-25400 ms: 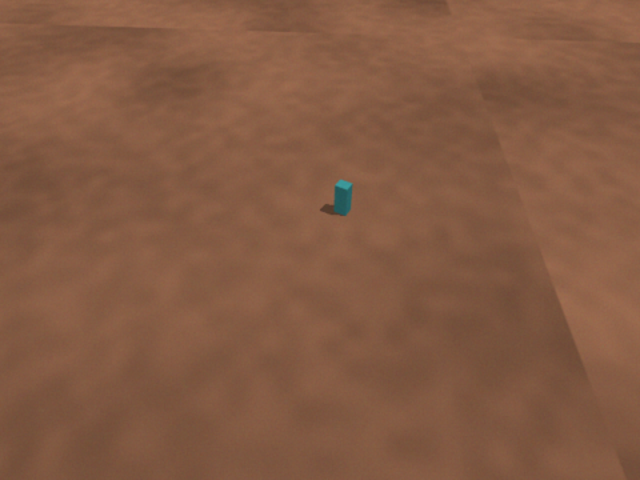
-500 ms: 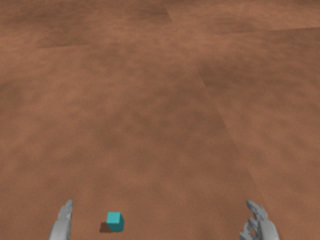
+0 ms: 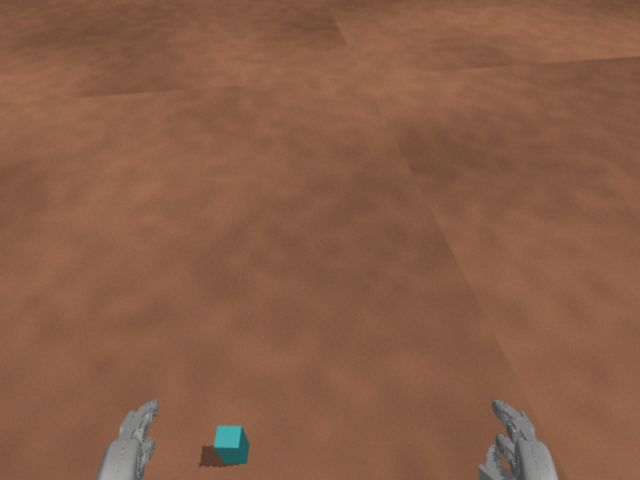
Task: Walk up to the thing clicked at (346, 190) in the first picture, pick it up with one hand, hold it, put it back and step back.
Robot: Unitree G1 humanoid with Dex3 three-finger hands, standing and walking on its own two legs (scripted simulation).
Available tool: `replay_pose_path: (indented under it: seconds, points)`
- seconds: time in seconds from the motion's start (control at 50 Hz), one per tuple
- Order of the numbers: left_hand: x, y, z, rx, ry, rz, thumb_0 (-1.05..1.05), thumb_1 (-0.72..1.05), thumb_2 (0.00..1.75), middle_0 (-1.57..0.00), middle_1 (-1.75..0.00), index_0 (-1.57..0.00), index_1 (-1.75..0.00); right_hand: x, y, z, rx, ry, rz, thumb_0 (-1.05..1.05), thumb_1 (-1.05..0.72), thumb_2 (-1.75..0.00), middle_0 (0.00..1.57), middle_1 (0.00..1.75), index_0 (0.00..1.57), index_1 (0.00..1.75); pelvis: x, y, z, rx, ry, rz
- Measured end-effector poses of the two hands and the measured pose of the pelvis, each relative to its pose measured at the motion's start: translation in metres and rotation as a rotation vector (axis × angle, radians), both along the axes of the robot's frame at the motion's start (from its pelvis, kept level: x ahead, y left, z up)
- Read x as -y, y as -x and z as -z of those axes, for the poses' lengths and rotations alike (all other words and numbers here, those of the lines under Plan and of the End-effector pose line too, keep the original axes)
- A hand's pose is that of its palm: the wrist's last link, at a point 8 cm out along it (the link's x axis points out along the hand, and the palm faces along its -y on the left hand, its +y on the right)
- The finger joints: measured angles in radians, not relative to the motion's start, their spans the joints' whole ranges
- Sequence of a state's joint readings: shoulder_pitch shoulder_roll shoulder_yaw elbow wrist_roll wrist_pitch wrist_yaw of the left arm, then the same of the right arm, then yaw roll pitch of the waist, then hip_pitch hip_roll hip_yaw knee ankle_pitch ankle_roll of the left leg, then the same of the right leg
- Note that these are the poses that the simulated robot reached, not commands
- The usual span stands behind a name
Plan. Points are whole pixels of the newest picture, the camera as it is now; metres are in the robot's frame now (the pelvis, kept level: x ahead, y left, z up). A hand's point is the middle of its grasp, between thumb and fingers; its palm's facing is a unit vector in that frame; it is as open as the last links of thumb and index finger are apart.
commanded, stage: stand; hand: left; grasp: from the side
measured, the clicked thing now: (232, 445) +0.36 +0.23 -0.64
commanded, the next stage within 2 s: none
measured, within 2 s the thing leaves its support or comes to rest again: neither
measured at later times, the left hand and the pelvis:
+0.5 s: hand out of the picture +0.07 +0.26 -0.11, palm faces +0.00 -0.94 -0.35, open 7.5 cm; pelvis +0.00 +0.01 +0.04, yaw +0 degrees
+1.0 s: hand out of the picture +0.04 +0.25 -0.10, palm faces +0.00 -0.94 -0.35, open 7.4 cm; pelvis -0.01 +0.00 +0.06, yaw +1 degrees
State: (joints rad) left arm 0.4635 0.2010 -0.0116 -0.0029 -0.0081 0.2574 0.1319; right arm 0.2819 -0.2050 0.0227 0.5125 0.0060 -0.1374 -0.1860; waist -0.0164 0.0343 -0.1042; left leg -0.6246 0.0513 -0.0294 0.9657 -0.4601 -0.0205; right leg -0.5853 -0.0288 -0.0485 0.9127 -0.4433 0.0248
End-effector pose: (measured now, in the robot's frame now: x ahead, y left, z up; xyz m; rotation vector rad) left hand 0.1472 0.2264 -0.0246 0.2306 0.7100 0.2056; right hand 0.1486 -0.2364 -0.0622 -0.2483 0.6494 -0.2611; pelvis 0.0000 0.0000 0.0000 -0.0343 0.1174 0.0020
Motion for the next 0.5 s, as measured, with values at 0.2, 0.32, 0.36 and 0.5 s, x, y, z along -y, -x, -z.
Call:
replay_pose_path:
  seconds: [0.2,0.32,0.36,0.5]
  points:
    - [-0.038,0.018,0.042,-0.175,-0.050,0.090,0.00,0.53,0.81,-0.20,-0.29,-0.20,-0.29,0.026,0.026,0.019,-0.332,0.025,-0.110,0.01,-0.90,-0.90,0.20,0.30,0.21,0.30,-0.002,0.004,-0.014,0.093,-0.034,0.000]
    - [-0.062,0.051,0.052,-0.319,-0.060,0.031,0.01,0.78,0.88,-0.20,-0.30,-0.20,-0.30,0.042,0.053,0.016,-0.431,0.028,-0.041,0.01,-0.90,-0.90,0.20,0.30,0.21,0.30,-0.007,-0.001,-0.024,0.124,-0.032,0.000]
    - [-0.068,0.061,0.053,-0.354,-0.061,0.012,0.01,0.82,0.89,-0.20,-0.30,-0.20,-0.30,0.044,0.060,0.015,-0.458,0.027,-0.026,0.01,-0.90,-0.90,0.20,0.30,0.20,0.30,-0.008,-0.002,-0.027,0.134,-0.031,-0.001]
    - [-0.074,0.085,0.050,-0.441,-0.049,-0.032,0.01,0.89,0.90,-0.20,-0.30,-0.20,-0.30,0.034,0.077,0.015,-0.529,-0.005,-0.015,0.00,-0.90,-0.90,0.20,0.30,0.20,0.30,-0.012,0.000,-0.040,0.161,-0.029,-0.005]
